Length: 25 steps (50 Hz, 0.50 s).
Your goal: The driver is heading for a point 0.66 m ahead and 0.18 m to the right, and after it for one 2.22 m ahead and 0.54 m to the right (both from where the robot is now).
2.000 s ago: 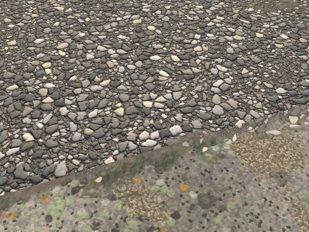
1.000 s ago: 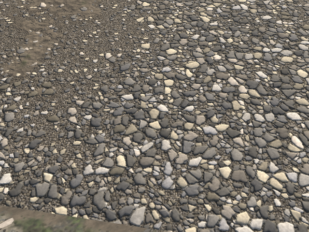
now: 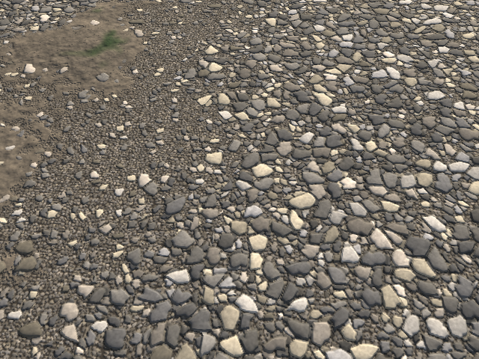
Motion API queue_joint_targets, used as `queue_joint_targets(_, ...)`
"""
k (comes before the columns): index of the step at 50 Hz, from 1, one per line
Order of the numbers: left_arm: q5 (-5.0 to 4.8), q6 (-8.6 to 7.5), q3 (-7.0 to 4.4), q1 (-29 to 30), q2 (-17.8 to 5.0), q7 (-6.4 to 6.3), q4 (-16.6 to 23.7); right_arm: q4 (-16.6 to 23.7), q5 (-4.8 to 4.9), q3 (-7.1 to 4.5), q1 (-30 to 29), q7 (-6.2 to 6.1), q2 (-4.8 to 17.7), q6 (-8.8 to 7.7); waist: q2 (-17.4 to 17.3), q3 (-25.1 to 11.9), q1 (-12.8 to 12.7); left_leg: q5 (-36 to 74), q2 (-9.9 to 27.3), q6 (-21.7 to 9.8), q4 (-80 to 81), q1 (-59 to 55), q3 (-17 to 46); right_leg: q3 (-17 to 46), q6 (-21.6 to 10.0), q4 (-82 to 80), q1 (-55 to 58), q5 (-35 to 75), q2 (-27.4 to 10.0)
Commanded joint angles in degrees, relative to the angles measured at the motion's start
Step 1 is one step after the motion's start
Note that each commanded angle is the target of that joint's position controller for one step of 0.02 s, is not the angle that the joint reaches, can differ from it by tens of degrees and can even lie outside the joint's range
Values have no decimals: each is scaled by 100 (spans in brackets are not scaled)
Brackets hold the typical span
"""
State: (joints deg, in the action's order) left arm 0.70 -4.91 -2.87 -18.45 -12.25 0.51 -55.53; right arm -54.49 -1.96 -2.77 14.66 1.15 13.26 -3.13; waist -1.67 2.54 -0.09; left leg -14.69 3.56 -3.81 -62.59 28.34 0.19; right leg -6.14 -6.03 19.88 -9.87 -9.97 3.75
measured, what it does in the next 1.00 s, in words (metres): walks ahead, turning right: left foot, then right foot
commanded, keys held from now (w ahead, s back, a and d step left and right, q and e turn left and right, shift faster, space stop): w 0.20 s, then w+e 0.76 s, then e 0.04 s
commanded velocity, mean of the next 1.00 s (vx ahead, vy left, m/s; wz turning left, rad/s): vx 0.50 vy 0.00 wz -0.34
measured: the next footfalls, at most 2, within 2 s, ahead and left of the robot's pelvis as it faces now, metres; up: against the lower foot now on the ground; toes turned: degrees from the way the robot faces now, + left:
left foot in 0.34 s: +0.36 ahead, +0.12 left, +0.00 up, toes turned +1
right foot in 0.90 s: +0.58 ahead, -0.12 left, +0.00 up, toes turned -26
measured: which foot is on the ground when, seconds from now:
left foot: up 0.00-0.32, down 0.34-0.92, up 0.94-1.00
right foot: down 0.00-0.36, up 0.38-0.88, down 0.90-1.00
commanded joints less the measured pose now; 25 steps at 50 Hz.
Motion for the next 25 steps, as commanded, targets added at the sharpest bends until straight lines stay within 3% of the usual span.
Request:
queue_joint_targets(1,-36,-134,-81,-367,-556,-21,54,179,-32,-27,137,59,153,88,448,91,139,530,258,136,278,646,-45,1282,-585,-1269,222,1240,-1529)
queue_joint_targets(7,-26,-118,-16,-931,-506,-42,-186,566,57,65,-1225,76,72,66,492,327,-173,1495,155,254,1997,842,-354,867,-444,-1312,598,1917,-1341)
queue_joint_targets(11,26,-84,3,-1326,-508,-100,-385,756,62,80,-1820,53,127,35,518,428,-360,1421,-2,132,2620,835,-445,918,-518,-1093,1233,2360,-1521)
queue_joint_targets(13,62,-51,-13,-1330,-580,-141,-440,849,65,57,-1910,44,197,-11,510,456,-303,1079,-65,43,2822,822,-376,1081,-568,-825,1568,2800,-1665)
queue_joint_targets(15,89,-31,-42,-1073,-690,-166,-408,779,83,13,-1521,10,285,-91,541,284,-46,633,-271,-89,3128,122,-401,1092,-479,-295,1592,3763,-1661)
queue_joint_targets(16,81,-27,-57,-946,-747,-157,-389,601,81,-40,-949,-35,372,-136,554,-1,188,516,-460,-174,3334,-665,-476,1061,-400,300,1472,4331,-1561)
queue_joint_targets(17,39,-25,-45,-821,-720,-129,-360,289,29,-125,27,-99,536,-207,357,-531,601,814,-448,-318,3672,-2003,-434,881,-279,1367,996,4095,-1295)
queue_joint_targets(18,-39,-50,18,-767,-520,-101,-164,129,-134,-264,1054,-187,1019,-263,-115,-1315,925,289,760,-597,3755,-3576,815,699,-166,2976,-180,2318,-964)
queue_joint_targets(19,-268,-9,124,-1546,112,-101,-107,146,-188,-381,1195,-161,1497,-218,-1356,-2013,551,-117,2349,-1253,4351,-4886,3314,301,52,4909,-2114,-1874,12)
queue_joint_targets(20,-88,58,-61,-1190,-585,-148,-188,261,-1,-314,760,-124,1074,-133,-380,-1625,513,-571,2127,-1132,4642,-4247,3439,905,-43,5358,-2454,-1778,-284)
queue_joint_targets(21,-60,64,-102,-733,-566,-116,-63,342,44,-200,172,-114,692,-139,-142,-795,297,-540,1904,-939,4825,-3409,2509,963,-55,5256,-2532,-1221,-529)
queue_joint_targets(22,-42,71,-85,-503,-402,-86,-13,357,49,-141,-98,-100,442,-180,-17,-365,190,3,1654,-772,5052,-2754,1824,941,-31,5039,-2401,-876,-719)
queue_joint_targets(24,86,219,-110,-506,-263,3,-9,245,81,-72,-128,-163,203,-246,-234,-116,-57,561,1265,-482,5269,-2102,888,888,64,4760,-2075,-651,-897)
queue_joint_targets(25,100,293,-115,-513,-175,42,6,183,93,-59,0,-175,171,-296,-270,-126,-108,840,1236,-460,5310,-2007,653,850,96,4737,-2000,-584,-894)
